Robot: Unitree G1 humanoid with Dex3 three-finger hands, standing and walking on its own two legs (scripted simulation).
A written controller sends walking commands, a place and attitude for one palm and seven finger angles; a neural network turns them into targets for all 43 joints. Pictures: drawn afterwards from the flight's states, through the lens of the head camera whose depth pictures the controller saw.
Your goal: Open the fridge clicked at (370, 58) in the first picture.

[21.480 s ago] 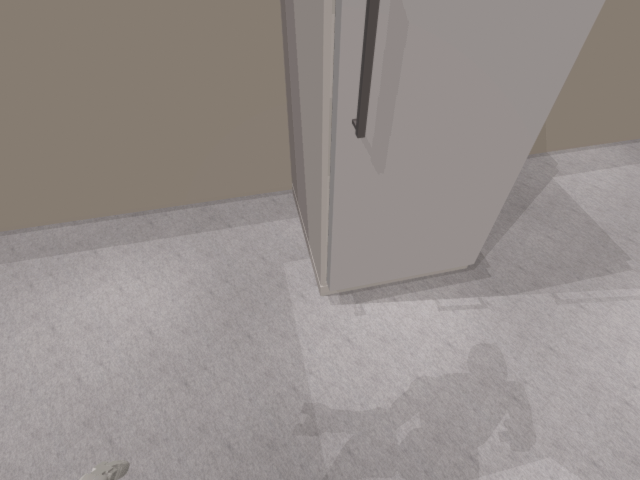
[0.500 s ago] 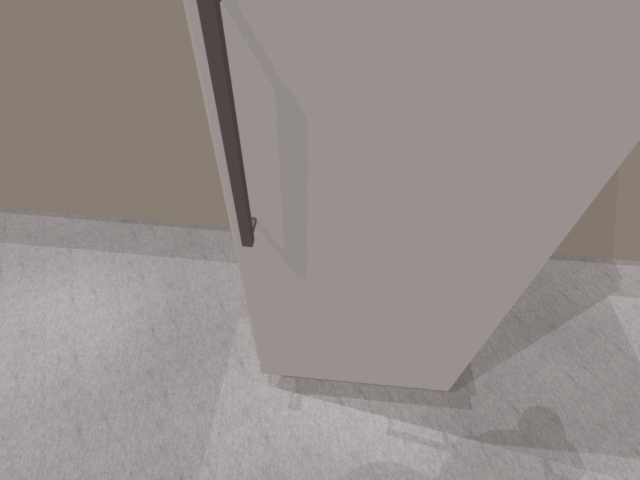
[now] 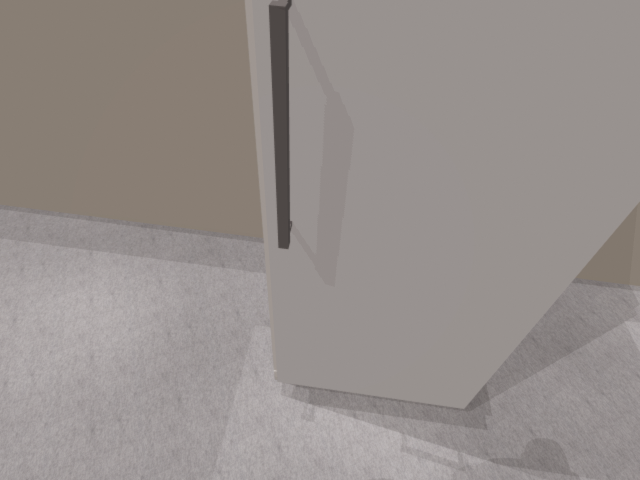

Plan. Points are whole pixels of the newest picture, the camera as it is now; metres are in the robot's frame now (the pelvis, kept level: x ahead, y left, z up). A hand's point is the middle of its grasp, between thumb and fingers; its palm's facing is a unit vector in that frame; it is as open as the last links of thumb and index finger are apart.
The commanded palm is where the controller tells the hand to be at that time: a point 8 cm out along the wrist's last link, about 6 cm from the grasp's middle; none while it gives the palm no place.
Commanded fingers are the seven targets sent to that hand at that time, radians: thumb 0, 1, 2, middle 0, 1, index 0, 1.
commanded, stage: come to a stop and stand still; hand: left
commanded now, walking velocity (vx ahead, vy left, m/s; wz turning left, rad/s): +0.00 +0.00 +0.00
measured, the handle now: (284, 146) +0.50 +0.09 +0.18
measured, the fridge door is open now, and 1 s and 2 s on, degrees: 0 0 0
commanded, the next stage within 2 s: look again from close up in 0.34 s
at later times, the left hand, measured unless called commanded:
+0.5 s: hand out of the picture -0.05 +0.17 -0.18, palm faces +0.02 -0.99 -0.16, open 7.4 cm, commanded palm none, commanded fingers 0.00 0.90 0.90 -0.20 -0.30 -0.20 -0.30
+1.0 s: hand out of the picture -0.06 +0.15 -0.18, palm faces +0.03 -0.99 -0.13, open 7.4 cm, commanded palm none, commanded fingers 0.00 0.90 0.90 -0.20 -0.30 -0.20 -0.30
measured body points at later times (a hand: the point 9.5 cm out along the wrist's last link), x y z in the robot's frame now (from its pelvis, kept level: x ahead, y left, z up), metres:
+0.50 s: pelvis -0.01 +0.01 +0.00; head -0.01 +0.03 +0.45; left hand -0.05 +0.23 -0.16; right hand +0.00 -0.22 -0.14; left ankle +0.05 +0.07 -0.73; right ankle -0.01 -0.14 -0.73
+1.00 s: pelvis -0.02 +0.00 +0.00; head -0.03 +0.02 +0.45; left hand -0.06 +0.21 -0.16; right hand -0.03 -0.21 -0.15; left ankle +0.05 +0.07 -0.73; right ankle -0.01 -0.14 -0.73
